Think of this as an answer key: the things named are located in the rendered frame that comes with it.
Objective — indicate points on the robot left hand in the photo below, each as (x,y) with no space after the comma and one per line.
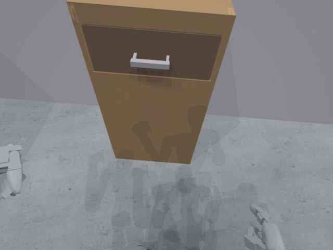
(11,177)

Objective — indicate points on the handle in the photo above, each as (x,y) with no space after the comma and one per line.
(146,63)

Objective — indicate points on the cabinet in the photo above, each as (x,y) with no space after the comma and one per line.
(154,118)

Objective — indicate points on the drawer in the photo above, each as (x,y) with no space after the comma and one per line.
(192,55)

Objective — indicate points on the robot right hand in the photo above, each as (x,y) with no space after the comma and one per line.
(269,236)

